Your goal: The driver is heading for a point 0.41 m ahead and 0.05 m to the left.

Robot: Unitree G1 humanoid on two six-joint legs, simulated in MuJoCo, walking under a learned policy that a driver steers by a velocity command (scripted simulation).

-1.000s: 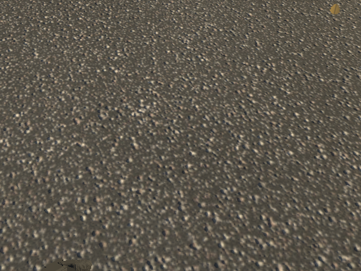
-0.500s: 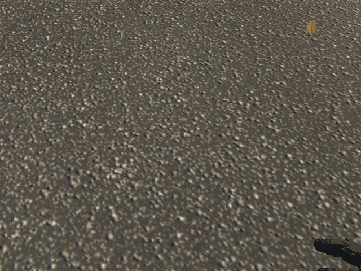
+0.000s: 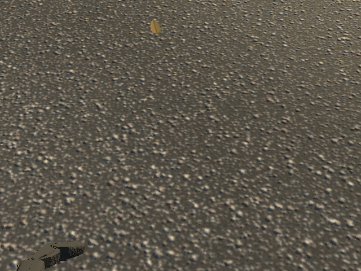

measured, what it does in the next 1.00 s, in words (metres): walks ahead: right foot, then left foot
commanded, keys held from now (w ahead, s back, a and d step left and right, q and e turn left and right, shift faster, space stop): w+e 0.06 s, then w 0.16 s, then no key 0.02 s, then q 0.10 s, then no key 0.66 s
